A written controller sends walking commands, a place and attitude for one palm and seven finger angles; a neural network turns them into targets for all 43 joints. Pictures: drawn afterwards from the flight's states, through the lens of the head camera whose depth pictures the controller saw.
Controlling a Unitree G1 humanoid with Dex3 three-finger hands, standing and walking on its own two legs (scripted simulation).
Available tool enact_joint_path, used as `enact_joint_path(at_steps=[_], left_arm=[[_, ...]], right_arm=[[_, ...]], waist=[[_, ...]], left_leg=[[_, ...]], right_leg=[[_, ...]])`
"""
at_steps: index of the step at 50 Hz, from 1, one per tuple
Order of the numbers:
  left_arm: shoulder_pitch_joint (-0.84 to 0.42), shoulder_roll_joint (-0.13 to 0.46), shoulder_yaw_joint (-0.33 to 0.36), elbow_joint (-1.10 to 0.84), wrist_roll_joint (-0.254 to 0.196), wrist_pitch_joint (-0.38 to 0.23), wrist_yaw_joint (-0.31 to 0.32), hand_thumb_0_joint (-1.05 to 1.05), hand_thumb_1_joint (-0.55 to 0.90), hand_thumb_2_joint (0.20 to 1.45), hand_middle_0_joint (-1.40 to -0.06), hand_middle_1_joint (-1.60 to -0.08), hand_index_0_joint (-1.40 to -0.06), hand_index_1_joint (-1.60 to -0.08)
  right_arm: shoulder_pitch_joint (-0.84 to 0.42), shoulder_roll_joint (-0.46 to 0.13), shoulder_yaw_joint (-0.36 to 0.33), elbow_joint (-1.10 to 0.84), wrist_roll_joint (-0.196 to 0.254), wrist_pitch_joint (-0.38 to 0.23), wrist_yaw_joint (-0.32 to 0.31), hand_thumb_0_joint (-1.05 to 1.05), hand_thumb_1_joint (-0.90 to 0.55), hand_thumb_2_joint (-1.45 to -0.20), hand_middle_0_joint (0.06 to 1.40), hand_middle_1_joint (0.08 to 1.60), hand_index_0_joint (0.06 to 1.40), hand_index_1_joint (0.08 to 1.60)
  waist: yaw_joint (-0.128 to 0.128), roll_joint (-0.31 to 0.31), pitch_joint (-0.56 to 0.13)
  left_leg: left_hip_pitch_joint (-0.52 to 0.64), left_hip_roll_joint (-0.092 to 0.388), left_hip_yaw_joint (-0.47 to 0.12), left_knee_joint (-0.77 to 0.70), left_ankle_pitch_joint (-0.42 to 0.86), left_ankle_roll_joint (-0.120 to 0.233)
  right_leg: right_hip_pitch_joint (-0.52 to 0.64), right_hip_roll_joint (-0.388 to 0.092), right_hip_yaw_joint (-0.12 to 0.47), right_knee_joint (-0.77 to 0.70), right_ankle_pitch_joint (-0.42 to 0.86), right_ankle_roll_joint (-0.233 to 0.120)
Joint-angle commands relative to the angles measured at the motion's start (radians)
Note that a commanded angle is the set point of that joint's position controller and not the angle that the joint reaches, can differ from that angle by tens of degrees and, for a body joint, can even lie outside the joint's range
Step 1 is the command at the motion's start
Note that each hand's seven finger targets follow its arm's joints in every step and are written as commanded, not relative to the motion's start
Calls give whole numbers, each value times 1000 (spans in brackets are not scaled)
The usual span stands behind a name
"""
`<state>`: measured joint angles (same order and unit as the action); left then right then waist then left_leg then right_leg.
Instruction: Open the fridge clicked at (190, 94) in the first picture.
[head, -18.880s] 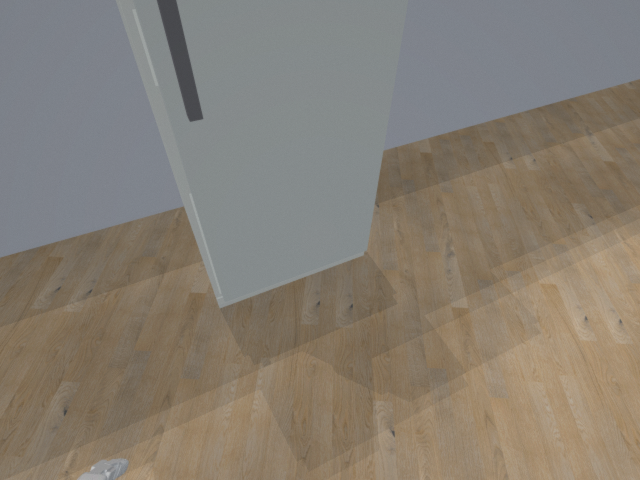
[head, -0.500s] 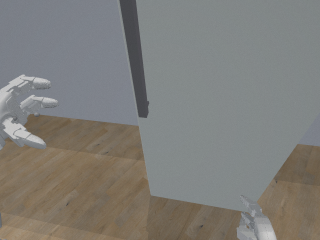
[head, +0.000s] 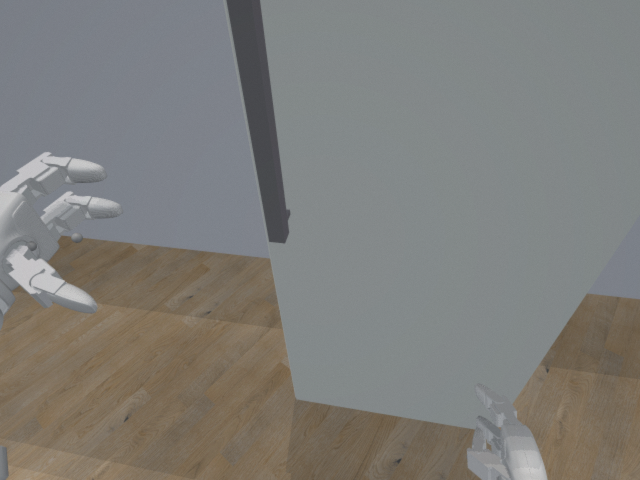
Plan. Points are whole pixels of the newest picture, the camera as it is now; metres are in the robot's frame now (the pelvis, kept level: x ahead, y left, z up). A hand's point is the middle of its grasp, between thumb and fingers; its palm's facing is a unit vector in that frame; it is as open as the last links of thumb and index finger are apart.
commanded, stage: move the hooked fingers beside the handle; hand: left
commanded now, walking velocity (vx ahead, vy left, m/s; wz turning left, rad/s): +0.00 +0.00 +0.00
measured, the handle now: (269, 127) +0.49 +0.13 +0.24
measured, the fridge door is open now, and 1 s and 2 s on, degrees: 0 0 0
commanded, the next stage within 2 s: none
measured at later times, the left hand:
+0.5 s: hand (117, 214) +0.32 +0.26 +0.22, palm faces +0.02 -0.99 -0.10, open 14.0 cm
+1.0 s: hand (164, 188) +0.37 +0.23 +0.21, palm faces -0.01 -1.00 -0.06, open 14.0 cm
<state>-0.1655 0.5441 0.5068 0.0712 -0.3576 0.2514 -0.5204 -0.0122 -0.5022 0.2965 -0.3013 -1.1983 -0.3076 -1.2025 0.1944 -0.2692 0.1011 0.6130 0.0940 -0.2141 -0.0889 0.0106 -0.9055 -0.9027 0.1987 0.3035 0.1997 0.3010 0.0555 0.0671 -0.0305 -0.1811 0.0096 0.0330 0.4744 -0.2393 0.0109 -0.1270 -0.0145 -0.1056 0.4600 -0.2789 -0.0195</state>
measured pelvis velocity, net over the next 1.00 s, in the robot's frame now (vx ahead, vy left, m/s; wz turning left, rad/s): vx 0.00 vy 0.00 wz -0.02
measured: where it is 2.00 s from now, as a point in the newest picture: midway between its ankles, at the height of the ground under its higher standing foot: outside the picture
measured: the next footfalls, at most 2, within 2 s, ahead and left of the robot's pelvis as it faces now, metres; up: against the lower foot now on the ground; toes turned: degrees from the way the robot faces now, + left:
none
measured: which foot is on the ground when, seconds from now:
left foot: down 0.00-1.00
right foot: down 0.00-1.00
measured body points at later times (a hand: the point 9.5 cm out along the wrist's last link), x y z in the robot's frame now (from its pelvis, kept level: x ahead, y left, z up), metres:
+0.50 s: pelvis +0.00 +0.00 +0.00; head -0.02 -0.02 +0.45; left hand +0.31 +0.32 +0.22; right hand +0.18 -0.23 -0.07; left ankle +0.01 +0.11 -0.74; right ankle -0.01 -0.10 -0.74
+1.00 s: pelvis +0.00 +0.00 +0.00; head -0.01 -0.02 +0.45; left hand +0.37 +0.29 +0.22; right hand +0.16 -0.24 -0.08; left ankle +0.01 +0.11 -0.74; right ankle -0.01 -0.10 -0.74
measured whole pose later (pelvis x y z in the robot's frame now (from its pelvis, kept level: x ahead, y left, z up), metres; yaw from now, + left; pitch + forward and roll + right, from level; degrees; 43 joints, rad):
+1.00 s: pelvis +0.00 +0.00 +0.00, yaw -1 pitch -1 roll +0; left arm -0.50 0.47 0.36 0.40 -0.24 0.22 -0.36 -0.01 -0.50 0.30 -0.30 -1.20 -0.30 -1.20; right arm 0.23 -0.28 0.08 0.63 0.09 -0.15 -0.09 0.01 -0.91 -0.90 0.20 0.30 0.20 0.30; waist 0.01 0.05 -0.02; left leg -0.20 0.01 0.05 0.46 -0.23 0.02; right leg -0.16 -0.02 -0.09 0.46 -0.27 -0.02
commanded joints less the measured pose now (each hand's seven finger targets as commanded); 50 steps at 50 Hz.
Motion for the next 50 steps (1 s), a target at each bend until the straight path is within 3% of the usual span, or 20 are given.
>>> enact_joint_path(at_steps=[1,3,6,8,10,11,12,16,20,21,26,27,29,30,33,36,38,41,47,50], left_arm=[[-327,295,103,-85,-14,-37,21,0,-500,300,-300,-1200,-300,-1200],[-395,261,35,-76,7,-18,18,0,-500,300,-300,-1200,-300,-1200],[-465,209,-57,-132,22,-27,17,0,-500,300,-300,-1200,-300,-1200],[-518,236,-33,-170,25,-51,25,0,-500,300,-300,-1200,-300,-1200],[-523,270,20,-184,19,-82,40,0,-500,300,-300,-1200,-300,-1200],[-500,311,61,-165,15,-92,51,0,-500,300,-300,-1200,-300,-1200],[-498,330,97,-152,12,-99,59,0,-500,300,-300,-1200,-300,-1200],[-443,296,88,-49,24,-76,87,0,-500,300,-300,-1200,-300,-1200],[-451,243,18,-1,45,-18,86,0,-500,300,-300,-1200,-300,-1200],[-439,232,4,-7,45,-14,82,0,-500,300,-300,-1200,-300,-1200],[-600,242,-25,-38,41,-58,78,0,-500,300,-300,-1200,-300,-1200],[-619,265,1,-46,41,-72,83,0,-500,300,-300,-1200,-300,-1200],[-691,243,-23,-91,47,-106,98,0,-500,300,-300,-1200,-300,-1200],[-701,216,-48,-88,51,-114,106,0,-500,300,-300,-1200,-300,-1200],[-702,215,-48,20,60,-106,126,0,-500,300,-300,-1200,-300,-1200],[-656,224,-43,105,75,-75,136,0,-500,300,-300,-1200,-300,-1200],[-670,205,-63,121,83,-57,141,0,-500,300,-300,-1200,-300,-1200],[-698,208,-72,148,86,-57,148,0,-500,300,-300,-1200,-300,-1200],[-788,228,-50,60,86,-120,158,0,-500,300,-300,-1200,-300,-1200],[-824,166,-110,141,88,-115,164,0,-500,300,-300,-1200,-300,-1200]], right_arm=[[-144,-124,-59,-158,7,-61,-6,0,-900,-900,200,300,200,300],[-142,-126,-59,-160,13,-58,-11,0,-900,-900,200,300,200,300],[-140,-116,-57,-168,15,-61,-16,0,-900,-900,200,300,200,300],[-141,-117,-59,-171,10,-65,-22,0,-900,-900,200,300,200,300],[-139,-117,-60,-169,4,-70,-25,0,-900,-900,200,300,200,300],[-134,-120,-60,-156,0,-66,-22,0,-900,-900,200,300,200,300],[-139,-120,-63,-156,-2,-64,-21,0,-900,-900,200,300,200,300],[-138,-117,-62,-149,0,-55,-9,0,-900,-900,200,300,200,300],[-138,-122,-66,-165,10,-34,-4,0,-900,-900,200,300,200,300],[-130,-125,-68,-169,11,-29,-2,0,-900,-900,200,300,200,300],[-125,-128,-69,-161,7,-27,-15,0,-900,-900,200,300,200,300],[-122,-129,-72,-161,8,-28,-18,0,-900,-900,200,300,200,300],[-124,-120,-69,-160,5,-37,-22,0,-900,-900,200,300,200,300],[-123,-116,-66,-156,3,-39,-24,0,-900,-900,200,300,200,300],[-104,-123,-68,-131,3,-30,-26,0,-900,-900,200,300,200,300],[-95,-132,-74,-127,5,-19,-22,0,-900,-900,200,300,200,300],[-102,-127,-72,-138,7,-12,-19,0,-900,-900,200,300,200,300],[-91,-133,-75,-136,5,-1,-16,0,-900,-900,200,300,200,300],[-86,-126,-78,-149,-1,1,-13,0,-900,-900,200,300,200,300],[-71,-126,-78,-127,2,5,-19,0,-900,-900,200,300,200,300]], waist=[[-3,15,-94],[-24,48,-83],[-40,19,-103],[-38,42,-167],[-27,24,-225],[-17,-32,-226],[-10,-22,-253],[8,0,-195],[-11,29,-140],[-11,-23,-150],[-40,-40,-182],[-38,-32,-215],[-41,43,-249],[-45,71,-242],[-50,-3,-204],[-33,-20,-190],[-33,3,-196],[-38,-50,-196],[-43,-7,-297],[-67,3,-225]], left_leg=[[98,-11,-60,-45,167,25],[103,-14,-59,-52,138,26],[132,-8,-68,-50,133,31],[163,-16,-73,-47,135,33],[181,-17,-79,-47,160,32],[163,-13,-76,-43,175,32],[157,-17,-71,-45,177,34],[117,-12,-62,-52,208,27],[97,-10,-54,-54,193,24],[91,-6,-54,-51,209,26],[131,-6,-58,-39,177,35],[145,-9,-61,-40,183,36],[181,-11,-67,-42,195,31],[188,-10,-67,-46,198,29],[150,-7,-66,-56,167,31],[121,-4,-65,-61,174,28],[119,-7,-62,-60,190,28],[111,0,-63,-58,196,30],[168,-3,-53,-39,288,34],[156,0,-57,-47,225,30]], right_leg=[[-83,1,59,-87,231,6],[-110,2,54,-89,195,8],[-116,3,54,-92,178,6],[-101,5,53,-83,178,3],[-71,7,48,-72,200,1],[-47,5,53,-81,216,3],[-29,3,59,-78,226,4],[-28,-1,49,-68,264,-2],[-68,-6,49,-65,262,0],[-48,-6,49,-66,276,1],[-76,-1,60,-74,236,5],[-69,3,61,-72,238,4],[-66,1,57,-64,240,-3],[-76,1,55,-63,238,-5],[-77,1,56,-77,222,-2],[-65,-4,56,-76,223,-5],[-66,-6,57,-68,247,-6],[-59,-6,56,-71,252,-6],[-19,-3,65,-50,353,-8],[-81,0,59,-63,285,-7]])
